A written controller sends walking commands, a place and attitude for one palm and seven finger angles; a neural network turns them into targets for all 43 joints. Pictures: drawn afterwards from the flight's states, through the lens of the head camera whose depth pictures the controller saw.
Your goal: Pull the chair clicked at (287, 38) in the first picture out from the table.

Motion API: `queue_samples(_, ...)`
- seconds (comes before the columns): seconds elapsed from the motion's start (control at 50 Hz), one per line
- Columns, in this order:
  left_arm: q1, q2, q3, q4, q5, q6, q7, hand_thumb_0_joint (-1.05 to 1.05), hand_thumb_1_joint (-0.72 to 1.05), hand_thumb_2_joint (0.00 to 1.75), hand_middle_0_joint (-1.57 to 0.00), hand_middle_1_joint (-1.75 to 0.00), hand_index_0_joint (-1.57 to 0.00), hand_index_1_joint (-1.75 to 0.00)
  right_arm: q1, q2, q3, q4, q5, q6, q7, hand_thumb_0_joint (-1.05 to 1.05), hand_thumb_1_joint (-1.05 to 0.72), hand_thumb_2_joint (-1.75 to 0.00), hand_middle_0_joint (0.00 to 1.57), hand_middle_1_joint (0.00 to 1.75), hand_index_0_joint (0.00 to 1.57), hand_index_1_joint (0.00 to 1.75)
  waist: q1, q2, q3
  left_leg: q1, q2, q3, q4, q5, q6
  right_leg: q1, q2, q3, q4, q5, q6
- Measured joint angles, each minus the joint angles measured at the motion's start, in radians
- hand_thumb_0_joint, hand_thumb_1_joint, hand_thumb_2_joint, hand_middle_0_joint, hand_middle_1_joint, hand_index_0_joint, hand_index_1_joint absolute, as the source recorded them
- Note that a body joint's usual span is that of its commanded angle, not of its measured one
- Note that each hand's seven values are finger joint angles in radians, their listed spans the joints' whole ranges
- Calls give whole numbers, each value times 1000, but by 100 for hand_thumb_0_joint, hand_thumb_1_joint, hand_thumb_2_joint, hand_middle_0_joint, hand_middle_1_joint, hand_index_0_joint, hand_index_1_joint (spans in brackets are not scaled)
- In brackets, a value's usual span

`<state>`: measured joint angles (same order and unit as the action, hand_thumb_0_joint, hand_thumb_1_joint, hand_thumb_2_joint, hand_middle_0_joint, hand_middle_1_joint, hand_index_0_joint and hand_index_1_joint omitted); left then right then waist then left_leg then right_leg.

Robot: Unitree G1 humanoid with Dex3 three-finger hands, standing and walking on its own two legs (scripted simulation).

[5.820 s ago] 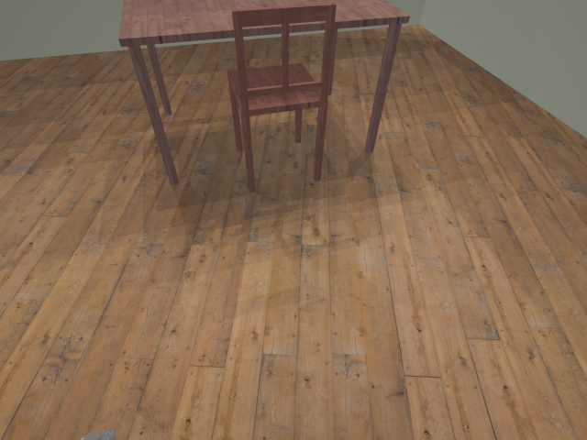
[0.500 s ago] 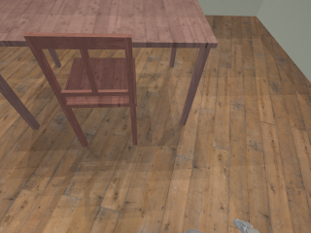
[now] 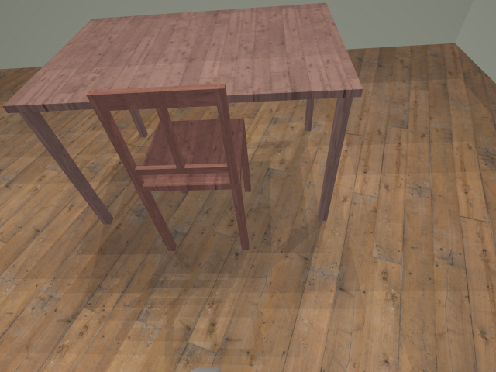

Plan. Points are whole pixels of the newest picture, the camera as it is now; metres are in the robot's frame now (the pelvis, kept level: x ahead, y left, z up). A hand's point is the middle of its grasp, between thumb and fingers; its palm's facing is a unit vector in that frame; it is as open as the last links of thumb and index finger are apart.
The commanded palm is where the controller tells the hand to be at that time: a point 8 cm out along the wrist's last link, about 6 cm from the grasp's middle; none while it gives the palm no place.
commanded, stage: take the last steps up to it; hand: left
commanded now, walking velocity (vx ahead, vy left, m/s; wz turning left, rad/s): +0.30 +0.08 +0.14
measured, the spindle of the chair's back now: (172, 139) +0.77 +0.29 -0.11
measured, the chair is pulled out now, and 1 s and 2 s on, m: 0.00 0.00 0.00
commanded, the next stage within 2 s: come to a stop and stand still in 1.02 s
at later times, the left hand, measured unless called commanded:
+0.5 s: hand out of the picture -0.03 +0.24 -0.18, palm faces +0.15 -0.98 -0.16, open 7.4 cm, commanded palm none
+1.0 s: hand (163, 267) +0.37 +0.24 -0.17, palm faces +0.02 -0.98 -0.21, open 7.3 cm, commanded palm none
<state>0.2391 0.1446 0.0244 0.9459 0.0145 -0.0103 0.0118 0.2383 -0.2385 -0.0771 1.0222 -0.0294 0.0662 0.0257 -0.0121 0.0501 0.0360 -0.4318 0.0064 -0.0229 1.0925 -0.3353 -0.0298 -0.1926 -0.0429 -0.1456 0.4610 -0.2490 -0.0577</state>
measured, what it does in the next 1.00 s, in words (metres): walks ahead: left foot, then right foot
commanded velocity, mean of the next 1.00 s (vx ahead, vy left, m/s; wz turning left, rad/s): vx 0.28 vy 0.01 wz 0.00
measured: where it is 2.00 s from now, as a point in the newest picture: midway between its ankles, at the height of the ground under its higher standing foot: (260, 360)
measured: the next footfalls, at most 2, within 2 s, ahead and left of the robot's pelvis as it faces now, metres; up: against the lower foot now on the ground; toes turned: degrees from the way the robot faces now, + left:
left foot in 0.42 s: +0.10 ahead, +0.18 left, +0.00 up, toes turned +11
right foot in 0.90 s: +0.36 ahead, -0.02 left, +0.00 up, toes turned -6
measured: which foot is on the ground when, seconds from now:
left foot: up 0.00-0.40, down 0.42-0.92, up 0.94-1.00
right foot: down 0.00-0.42, up 0.44-0.88, down 0.90-1.00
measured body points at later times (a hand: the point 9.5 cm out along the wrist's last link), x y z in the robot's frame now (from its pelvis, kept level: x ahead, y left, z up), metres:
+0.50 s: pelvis +0.07 +0.08 -0.01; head +0.08 +0.10 +0.44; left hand -0.04 +0.29 -0.17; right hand +0.16 -0.15 -0.15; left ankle +0.06 +0.17 -0.74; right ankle +0.02 -0.05 -0.70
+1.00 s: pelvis +0.26 +0.06 -0.02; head +0.30 +0.04 +0.43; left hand +0.37 +0.29 -0.15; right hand +0.18 -0.15 -0.18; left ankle +0.13 +0.18 -0.66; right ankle +0.32 -0.02 -0.74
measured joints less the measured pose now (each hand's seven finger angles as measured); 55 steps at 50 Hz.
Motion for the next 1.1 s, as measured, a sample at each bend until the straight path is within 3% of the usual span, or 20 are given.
queue_samples(0.1,60,6,9,39,3,-26,1,0,92,89,-20,-30,-20,-30,32,2,-3,29,-7,-5,8,1,-91,-90,20,30,20,30,14,-13,-24,-9,46,11,-18,73,-12,41,-3,-28,-78,29,0)
queue_samples(0.2,129,10,11,94,10,-34,-3,0,92,89,-20,-30,-20,-30,29,10,2,41,-6,-11,11,1,-91,-90,20,30,20,30,36,-25,-33,1,75,36,-149,73,-7,76,-14,-50,-124,38,13)
queue_samples(0.38,225,26,23,195,13,-13,-10,0,91,89,-20,-30,-20,-30,-43,56,24,4,3,-56,17,1,-91,-90,20,30,20,30,80,-63,-30,116,60,121,-498,50,28,91,-47,-53,-80,-22,68)
queue_samples(0.42,242,24,25,207,9,-2,-13,0,91,90,-20,-30,-20,-30,-47,61,30,-12,3,-84,8,1,-91,-90,20,30,20,30,74,-56,-33,171,54,131,-589,67,39,59,-52,-50,21,-90,71)
queue_samples(0.46,227,29,26,217,9,20,-13,0,91,90,-20,-30,-20,-30,-51,84,35,-16,-1,-103,-6,1,-91,-90,20,30,20,30,64,-83,-18,174,35,150,-551,63,55,-24,-63,8,241,-198,52)
queue_samples(0.5,200,29,27,215,11,30,-16,0,91,90,-20,-30,-20,-30,-31,96,28,-20,7,-116,-28,0,-92,-90,20,30,21,30,52,-91,-18,208,22,164,-574,45,66,-126,-53,51,457,-198,38)
queue_samples(0.54,165,29,31,200,13,25,-22,1,91,90,-20,-30,-20,-30,-7,90,25,-13,8,-124,-41,-1,-94,-90,21,30,21,30,40,-94,-22,255,8,172,-636,56,69,-209,-53,61,574,-135,39)
queue_samples(0.64,51,37,37,135,12,8,-26,0,91,90,-20,-30,-19,-30,74,90,39,40,11,-136,-48,-1,-94,-90,20,30,21,30,28,-103,-21,366,-25,179,-771,80,80,-340,-63,70,608,-16,65)
queue_samples(0.76,-79,44,38,78,6,13,-29,0,92,90,-20,-30,-19,-30,160,112,46,97,5,-132,-47,0,-92,-90,20,30,20,30,-6,-90,1,461,-34,178,-821,38,66,-368,-63,60,419,30,61)
queue_samples(0.88,-151,40,33,34,3,-5,-33,0,92,90,-20,-30,-19,-30,216,116,47,138,0,-117,-41,0,-91,-90,20,30,21,30,-47,-46,35,510,5,184,-726,-93,26,-265,-15,26,173,32,11)
queue_samples(0.92,-157,39,32,24,6,-35,-29,0,91,90,-20,-30,-19,-30,220,119,46,154,10,-109,-36,1,-91,-90,20,30,21,30,-41,-37,47,433,36,169,-494,-147,32,-234,2,14,160,85,-13)
queue_samples(0.96,-150,32,28,24,-1,-53,-24,0,91,90,-20,-30,-20,-30,194,115,44,154,20,-97,-33,1,-91,-90,20,30,21,30,-36,-27,62,287,40,99,-148,-171,48,-215,15,5,192,30,-23)
queue_samples(1.0,-127,21,23,36,-5,-50,-17,0,91,90,-20,-30,-20,-30,158,104,36,138,17,-87,-33,1,-91,-90,20,30,20,30,-30,-19,60,157,43,62,57,-129,54,-170,28,2,155,9,-24)
queue_samples(1.04,-96,8,19,57,-4,-43,-8,0,91,90,-20,-30,-20,-30,115,91,31,112,11,-82,-34,1,-91,-90,20,30,20,30,-30,-11,50,58,60,50,95,-72,48,-125,39,1,92,25,-15)
queue_samples(1.1,-54,11,30,86,-4,-38,8,-1,94,89,-20,-30,-20,-30,56,83,28,67,7,-82,-34,1,-91,-90,20,30,20,30,-29,-13,28,-27,85,53,-17,-23,28,-71,48,-1,13,39,-18)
